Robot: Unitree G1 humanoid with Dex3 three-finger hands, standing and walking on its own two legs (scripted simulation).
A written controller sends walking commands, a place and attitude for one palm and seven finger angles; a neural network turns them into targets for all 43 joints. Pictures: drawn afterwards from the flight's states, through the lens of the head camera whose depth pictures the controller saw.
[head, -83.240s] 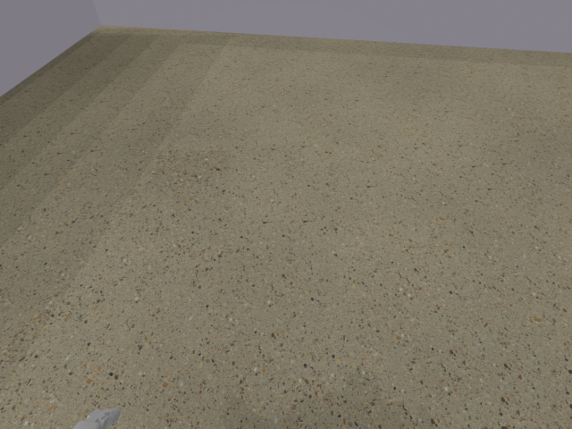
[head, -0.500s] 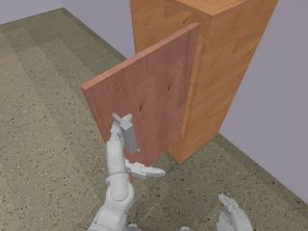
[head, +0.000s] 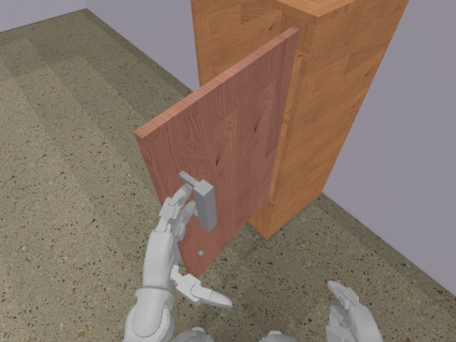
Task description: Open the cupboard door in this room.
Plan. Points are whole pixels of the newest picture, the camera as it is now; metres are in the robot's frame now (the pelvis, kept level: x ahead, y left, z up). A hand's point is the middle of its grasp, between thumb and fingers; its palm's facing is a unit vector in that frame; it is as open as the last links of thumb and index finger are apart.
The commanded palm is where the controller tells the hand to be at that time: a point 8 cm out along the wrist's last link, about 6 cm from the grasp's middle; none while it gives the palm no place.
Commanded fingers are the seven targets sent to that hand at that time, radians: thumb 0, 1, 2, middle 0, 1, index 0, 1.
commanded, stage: slide the hand sideways off the handle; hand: left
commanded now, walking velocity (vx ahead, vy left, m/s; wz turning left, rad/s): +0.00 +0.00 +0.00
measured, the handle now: (197, 201) +0.34 +0.08 +0.06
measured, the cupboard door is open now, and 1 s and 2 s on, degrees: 100 100 100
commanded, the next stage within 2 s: draw the hand back to the body in 0.62 s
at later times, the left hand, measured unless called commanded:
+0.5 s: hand (177, 276) +0.21 +0.09 +0.06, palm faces +0.03 -1.00 -0.02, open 16.2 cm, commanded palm +0.18 +0.15 +0.06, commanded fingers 0.00 -0.50 0.30 -0.15 -0.30 -0.15 -0.30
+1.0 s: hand (132, 281) +0.19 +0.14 +0.10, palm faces +0.05 -1.00 -0.07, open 16.3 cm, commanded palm +0.16 +0.20 +0.10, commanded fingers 0.00 -0.50 0.30 -0.15 -0.30 -0.15 -0.30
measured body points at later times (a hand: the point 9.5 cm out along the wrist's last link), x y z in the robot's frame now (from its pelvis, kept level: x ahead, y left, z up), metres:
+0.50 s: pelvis +0.02 -0.02 -0.01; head +0.07 -0.03 +0.44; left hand +0.21 +0.15 +0.06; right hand +0.21 -0.23 -0.09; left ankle +0.02 +0.10 -0.67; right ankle +0.02 -0.09 -0.67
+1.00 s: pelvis +0.02 -0.01 +0.00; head +0.03 -0.03 +0.45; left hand +0.19 +0.19 +0.10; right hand +0.20 -0.23 -0.07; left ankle +0.02 +0.10 -0.67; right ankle +0.02 -0.09 -0.67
